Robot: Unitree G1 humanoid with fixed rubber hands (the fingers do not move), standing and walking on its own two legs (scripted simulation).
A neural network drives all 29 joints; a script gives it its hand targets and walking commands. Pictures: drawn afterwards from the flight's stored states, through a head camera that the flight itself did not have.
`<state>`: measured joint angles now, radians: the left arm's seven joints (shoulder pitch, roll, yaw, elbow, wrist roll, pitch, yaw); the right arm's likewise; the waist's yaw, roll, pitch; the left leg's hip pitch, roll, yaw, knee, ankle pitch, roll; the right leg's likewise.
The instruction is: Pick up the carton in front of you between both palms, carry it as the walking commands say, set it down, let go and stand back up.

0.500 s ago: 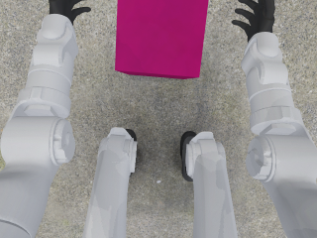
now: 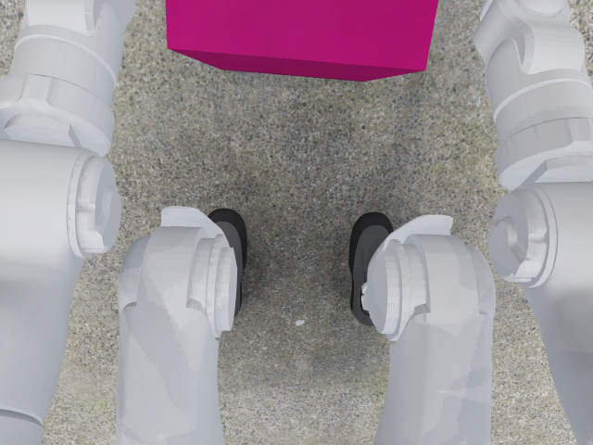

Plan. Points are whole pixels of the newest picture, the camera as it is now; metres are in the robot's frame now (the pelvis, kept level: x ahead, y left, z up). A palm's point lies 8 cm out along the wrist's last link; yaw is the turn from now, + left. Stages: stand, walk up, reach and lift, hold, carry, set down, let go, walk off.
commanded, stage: reach and lift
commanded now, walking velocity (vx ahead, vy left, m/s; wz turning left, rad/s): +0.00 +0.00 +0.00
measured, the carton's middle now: out of the picture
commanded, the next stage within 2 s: none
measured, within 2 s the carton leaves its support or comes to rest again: leaves its support in 0.78 s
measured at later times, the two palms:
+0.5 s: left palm out of the picture +0.56 +0.17 -0.17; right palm out of the picture +0.55 -0.14 -0.17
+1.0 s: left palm out of the picture +0.53 +0.17 -0.07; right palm out of the picture +0.53 -0.13 -0.06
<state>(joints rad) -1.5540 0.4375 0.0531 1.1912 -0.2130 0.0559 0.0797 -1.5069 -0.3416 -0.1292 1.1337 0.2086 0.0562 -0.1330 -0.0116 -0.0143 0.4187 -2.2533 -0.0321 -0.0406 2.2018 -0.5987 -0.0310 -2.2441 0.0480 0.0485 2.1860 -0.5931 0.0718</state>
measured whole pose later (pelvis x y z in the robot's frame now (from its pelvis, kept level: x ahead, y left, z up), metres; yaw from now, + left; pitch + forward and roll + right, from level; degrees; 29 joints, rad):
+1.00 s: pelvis +0.00 +0.00 +0.03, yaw +1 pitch +41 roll -1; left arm -1.24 0.18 0.27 0.82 0.01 0.32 0.11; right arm -1.19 -0.10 -0.36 0.76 0.00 0.29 -0.15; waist 0.00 -0.02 0.04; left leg -2.24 -0.10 -0.08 2.10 -0.58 -0.08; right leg -2.23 0.11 0.08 2.09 -0.58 0.11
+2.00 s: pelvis +0.05 -0.01 +0.29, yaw +2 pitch +29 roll +0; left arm -0.62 -0.08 0.37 0.64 0.20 0.34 0.04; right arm -0.60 0.11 -0.39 0.61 -0.19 0.33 -0.07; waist 0.00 -0.01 -0.23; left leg -1.25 -0.09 -0.13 1.20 -0.44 -0.04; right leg -1.25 0.09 0.13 1.20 -0.45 0.05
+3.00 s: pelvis +0.08 -0.01 +0.40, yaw +2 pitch -3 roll +0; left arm -0.33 -0.16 0.30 0.39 0.30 0.62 0.00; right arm -0.33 0.17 -0.30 0.39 -0.30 0.61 0.00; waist 0.00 0.00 0.00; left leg -0.19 -0.04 -0.14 0.46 -0.22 -0.02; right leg -0.19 0.04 0.14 0.47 -0.23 0.02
